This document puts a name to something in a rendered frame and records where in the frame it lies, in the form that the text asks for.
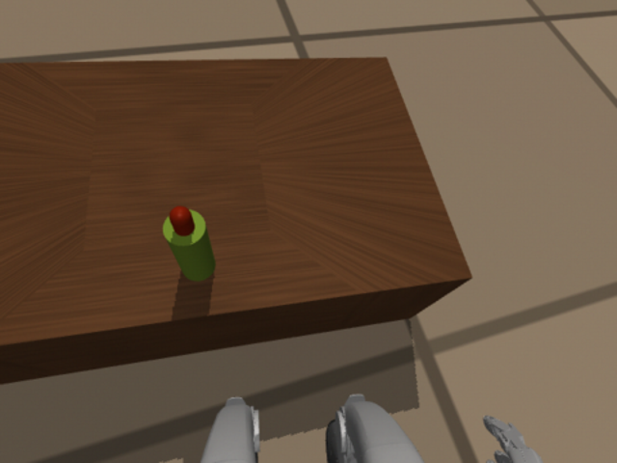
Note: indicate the bottle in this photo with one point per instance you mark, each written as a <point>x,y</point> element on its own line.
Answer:
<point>187,236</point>

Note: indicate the right robot hand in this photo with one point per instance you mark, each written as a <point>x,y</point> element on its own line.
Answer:
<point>511,441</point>

